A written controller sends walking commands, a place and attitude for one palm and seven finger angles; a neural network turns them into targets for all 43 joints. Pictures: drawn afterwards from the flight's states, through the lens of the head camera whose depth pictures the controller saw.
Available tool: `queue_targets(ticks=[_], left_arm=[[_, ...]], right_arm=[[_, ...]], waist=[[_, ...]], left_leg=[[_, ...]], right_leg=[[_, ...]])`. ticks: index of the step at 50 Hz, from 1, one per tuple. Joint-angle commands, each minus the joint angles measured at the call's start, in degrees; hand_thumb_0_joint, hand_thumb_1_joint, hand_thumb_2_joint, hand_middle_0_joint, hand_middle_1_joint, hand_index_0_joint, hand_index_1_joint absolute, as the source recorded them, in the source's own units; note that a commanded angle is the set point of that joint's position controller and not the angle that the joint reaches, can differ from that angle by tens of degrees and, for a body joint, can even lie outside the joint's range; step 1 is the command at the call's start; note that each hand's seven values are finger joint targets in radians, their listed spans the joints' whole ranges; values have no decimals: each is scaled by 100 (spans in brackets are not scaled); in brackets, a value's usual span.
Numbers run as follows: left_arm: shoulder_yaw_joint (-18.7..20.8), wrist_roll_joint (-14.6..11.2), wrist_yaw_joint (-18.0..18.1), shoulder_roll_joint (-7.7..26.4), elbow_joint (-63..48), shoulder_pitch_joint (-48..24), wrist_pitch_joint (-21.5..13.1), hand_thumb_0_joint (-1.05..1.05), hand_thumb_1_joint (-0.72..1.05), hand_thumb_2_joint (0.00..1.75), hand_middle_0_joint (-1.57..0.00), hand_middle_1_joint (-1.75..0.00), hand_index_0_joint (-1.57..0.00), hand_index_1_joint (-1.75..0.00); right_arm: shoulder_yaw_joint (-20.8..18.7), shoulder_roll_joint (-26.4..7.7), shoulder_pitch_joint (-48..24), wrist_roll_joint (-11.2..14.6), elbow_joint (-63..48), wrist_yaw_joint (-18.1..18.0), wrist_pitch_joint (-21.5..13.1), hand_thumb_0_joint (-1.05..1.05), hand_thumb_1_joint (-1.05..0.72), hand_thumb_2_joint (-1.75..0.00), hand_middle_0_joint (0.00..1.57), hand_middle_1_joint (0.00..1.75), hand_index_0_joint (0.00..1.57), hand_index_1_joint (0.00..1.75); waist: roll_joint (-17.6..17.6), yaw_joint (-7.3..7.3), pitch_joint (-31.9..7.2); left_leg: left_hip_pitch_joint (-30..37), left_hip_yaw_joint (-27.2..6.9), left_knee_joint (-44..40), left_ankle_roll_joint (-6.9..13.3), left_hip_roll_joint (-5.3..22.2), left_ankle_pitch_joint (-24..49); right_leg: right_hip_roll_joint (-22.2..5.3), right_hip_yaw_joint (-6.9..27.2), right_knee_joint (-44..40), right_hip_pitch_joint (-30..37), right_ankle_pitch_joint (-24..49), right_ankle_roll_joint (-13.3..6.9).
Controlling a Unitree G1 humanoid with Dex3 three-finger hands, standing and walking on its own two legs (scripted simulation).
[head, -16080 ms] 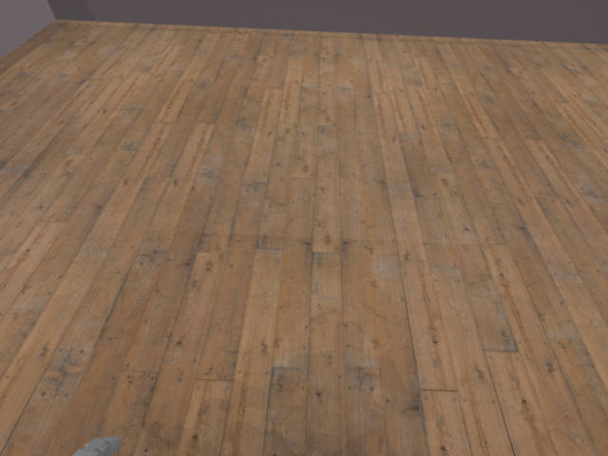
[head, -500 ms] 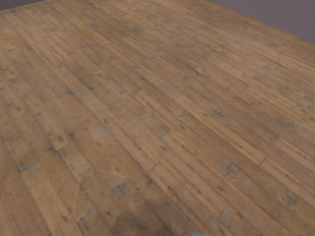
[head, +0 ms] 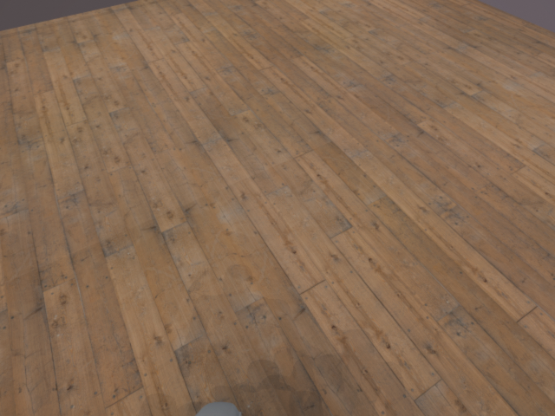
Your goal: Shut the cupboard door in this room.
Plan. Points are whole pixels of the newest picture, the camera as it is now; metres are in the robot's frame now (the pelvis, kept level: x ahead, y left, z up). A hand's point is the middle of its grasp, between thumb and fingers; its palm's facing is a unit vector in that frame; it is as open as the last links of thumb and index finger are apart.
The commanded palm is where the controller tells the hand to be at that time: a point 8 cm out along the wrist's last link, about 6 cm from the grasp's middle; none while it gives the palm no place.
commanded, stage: turn or walk to find it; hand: left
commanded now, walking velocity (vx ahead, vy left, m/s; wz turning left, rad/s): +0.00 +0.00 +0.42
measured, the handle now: out of the picture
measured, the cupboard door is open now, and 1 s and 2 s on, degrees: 100 100 100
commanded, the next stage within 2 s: stand and wait in 1.58 s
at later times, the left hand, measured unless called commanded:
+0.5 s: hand out of the picture +0.05 +0.23 -0.15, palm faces +0.21 -0.94 -0.26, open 7.4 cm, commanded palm none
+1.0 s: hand out of the picture -0.10 +0.23 -0.19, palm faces +0.46 -0.86 -0.24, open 7.4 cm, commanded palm none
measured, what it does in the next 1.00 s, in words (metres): steps on the spot, turning left: left foot, then right foot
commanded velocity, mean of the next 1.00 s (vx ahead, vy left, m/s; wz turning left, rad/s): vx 0.00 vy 0.00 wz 0.42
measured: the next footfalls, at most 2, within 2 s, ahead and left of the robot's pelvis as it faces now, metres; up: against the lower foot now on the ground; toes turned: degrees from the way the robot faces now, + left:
left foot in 0.10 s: +0.02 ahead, +0.14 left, +0.00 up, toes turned +7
right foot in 0.52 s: +0.05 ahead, -0.10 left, +0.00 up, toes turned +8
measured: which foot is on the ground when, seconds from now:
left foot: up 0.00-0.08, down 0.10-0.52, up 0.54-0.90, down 0.92-1.00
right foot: down 0.00-0.10, up 0.12-0.50, down 0.52-0.94, up 0.96-1.00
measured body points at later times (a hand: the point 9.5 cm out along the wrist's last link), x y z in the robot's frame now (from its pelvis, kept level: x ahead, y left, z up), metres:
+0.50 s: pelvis -0.01 +0.01 +0.00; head +0.02 +0.00 +0.44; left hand +0.04 +0.28 -0.13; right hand +0.10 -0.22 -0.16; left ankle -0.02 +0.14 -0.74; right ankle +0.00 -0.11 -0.73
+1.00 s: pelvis -0.04 +0.02 -0.01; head -0.01 +0.06 +0.44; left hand -0.13 +0.27 -0.17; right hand +0.15 -0.17 -0.14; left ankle -0.09 +0.12 -0.74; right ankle +0.00 -0.11 -0.71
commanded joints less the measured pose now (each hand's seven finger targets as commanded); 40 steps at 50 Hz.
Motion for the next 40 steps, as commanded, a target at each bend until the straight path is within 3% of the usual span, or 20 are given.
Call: queue_targets(ticks=[1, 3, 4, 5, 6, 8, 9, 11, 18, 21, 23, 24, 25, 26, 27, 28, 29, 31, 37, 40], left_arm=[[383, 8, 111, 1441, -145, 307, -53, 0, 90, 90, -20, -30, -20, -30], [377, -60, 97, 1402, -128, 223, -6, 0, 90, 90, -20, -30, -20, -30], [355, -108, 78, 1204, -196, 261, 38, 0, 90, 90, -20, -30, -20, -30], [248, -127, 38, 810, -408, 199, 69, 0, 90, 90, -20, -30, -20, -30], [166, -68, 81, 785, -516, -274, 141, 0, 90, 90, -20, -30, -20, -30], [232, -101, 62, 834, -397, -523, 165, 0, 90, 90, -20, -30, -20, -30], [246, -95, 26, 845, -301, -421, 156, 0, 90, 90, -20, -30, -20, -30], [232, -91, -13, 814, -168, -151, 141, 0, 90, 90, -20, -30, -20, -30], [175, -114, 19, 710, -398, -473, 119, 0, 90, 90, -20, -30, -20, -30], [167, -133, 33, 708, -390, -305, 81, 0, 90, 90, -20, -30, -20, -30], [191, -137, 51, 753, -292, 100, 26, 0, 90, 90, -20, -30, -20, -30], [213, -119, 67, 870, -245, 342, -24, 0, 90, 90, -20, -30, -20, -30], [286, -41, 108, 1249, -254, 426, -83, 0, 90, 90, -20, -30, -20, -30], [369, 11, 126, 1665, -337, 389, -91, 0, 90, 90, -20, -30, -20, -30], [388, -51, 137, 1588, -408, 331, -98, 0, 90, 90, -20, -30, -20, -30], [379, -52, 148, 1458, -469, 6, -73, 0, 90, 90, -20, -30, -20, -30], [325, -51, 140, 1283, -540, -273, -71, 0, 90, 90, -20, -30, -20, -30], [256, -39, 140, 1040, -626, -572, -84, 0, 90, 90, -20, -30, -20, -30], [305, 1, 124, 1252, -345, 202, -108, 0, 90, 90, -20, -30, -20, -30], [354, 14, 111, 1412, -230, 343, -81, 0, 90, 90, -20, -30, -20, -30]], right_arm=[[7, -256, -302, 76, -549, -16, -288, 0, -90, -90, 20, 30, 20, 30], [-6, -365, 59, 55, -444, -18, -349, 0, -90, -90, 20, 30, 20, 30], [-87, -725, 223, 27, -427, -20, -408, 0, -90, -90, 20, 30, 20, 30], [-211, -1277, 450, -11, -456, -39, -426, 0, -90, -90, 20, 30, 20, 30], [-241, -1396, 720, 4, -334, -92, -385, 0, -90, -90, 20, 30, 20, 30], [-177, -1113, 329, -22, -358, -192, -382, 0, -90, -90, 20, 30, 20, 30], [-113, -960, 14, -28, -430, -192, -389, 0, -90, -90, 20, 30, 20, 30], [-85, -897, -183, -6, -523, -186, -428, 0, -90, -90, 20, 30, 20, 30], [-169, -971, 109, -36, -506, -160, -386, 0, -90, -90, 20, 30, 20, 30], [-192, -976, -17, -49, -562, -137, -345, 0, -90, -90, 20, 30, 20, 30], [-208, -928, -164, -19, -616, -125, -329, 0, -90, -90, 20, 30, 20, 30], [-202, -827, -205, 15, -650, -110, -329, 0, -90, -90, 20, 30, 20, 30], [-161, -516, -93, 64, -720, -75, -339, 0, -90, -90, 20, 30, 20, 30], [-119, -289, -220, 56, -894, -55, -327, 0, -90, -90, 20, 30, 20, 30], [-198, -576, -236, 0, -834, -73, -219, 0, -90, -90, 20, 30, 20, 30], [-231, -556, -319, -3, -773, -48, -162, 0, -90, -90, 20, 30, 20, 30], [-232, -533, -216, -18, -671, -15, -144, 0, -90, -90, 20, 30, 20, 30], [-206, -428, 119, -24, -510, 34, -132, 0, -90, -90, 20, 30, 20, 30], [-71, -293, -351, 23, -576, 17, -179, 0, -90, -90, 20, 30, 20, 30], [-11, -239, -449, 58, -591, 6, -229, 0, -90, -90, 20, 30, 20, 30]], waist=[[-1080, 218, -782], [-775, -12, -914], [100, -113, -1056], [1739, -228, -939], [1567, -432, -887], [1444, -302, -597], [1154, -127, -462], [925, 0, -623], [844, -186, -762], [967, -107, -715], [926, 88, -847], [596, 219, -905], [-484, 231, -948], [-1550, 290, -633], [-1380, 317, -636], [-1109, 186, -280], [-818, 38, -79], [-765, -166, -153], [-913, 222, -444], [-1127, 298, -617]], left_leg=[[172, 383, -1413, 30, -93, 98], [1118, 463, -2695, 117, -94, 1284], [1950, -270, -3115, 344, 498, 2189], [2432, -2006, -3237, 1040, 1874, 4104], [2004, -2082, -3346, 1395, 2175, 4320], [1584, -1765, -3325, 1421, 1707, 3852], [1399, -1413, -3316, 1303, 1429, 3728], [1485, -1088, -3297, 1213, 1214, 3701], [1728, -1532, -3150, 1340, 1180, 3877], [1308, -1720, -3021, 1254, 1034, 3816], [897, -1676, -2730, 1064, 847, 3442], [512, -1548, -2407, 827, 598, 2836], [-396, -993, -1613, 469, 64, 1561], [-1099, -304, -400, 171, -595, -523], [-885, -633, 643, 210, -359, -702], [-886, -660, 1327, 230, -277, -464], [-948, -618, 1671, 213, -169, -113], [-821, -403, 1797, 107, -89, 353], [-582, 39, 327, -58, -40, -51], [-285, 232, -454, -10, -65, -151]], right_leg=[[-1396, 925, -473, 927, 2984, -669], [-1194, 532, 93, 438, 2519, -244], [-844, 269, 856, -416, 1492, 83], [-111, 63, 1916, -1807, -1353, 495], [-49, 597, 2678, -1776, -2024, 473], [-52, 1011, 3260, -1915, -1458, 454], [-32, 1020, 3298, -1818, -1083, 461], [28, 952, 3187, -1680, -800, 503], [263, 967, 1907, -1378, -983, 538], [437, 857, 1000, -743, -815, 473], [477, 772, -20, 40, 2, 452], [324, 858, -787, 620, 564, 423], [-650, 1779, -1235, 1321, 630, 135], [-1918, 2963, -1487, 1142, 1269, -542], [-2110, 2981, -1676, 358, 813, -855], [-1874, 2833, -1758, -150, 317, -881], [-1594, 2347, -1685, -317, 247, -774], [-1199, 1497, -1454, -282, 738, -555], [-1324, 1082, -1024, 650, 2501, -715], [-1391, 1004, -793, 857, 2938, -771]])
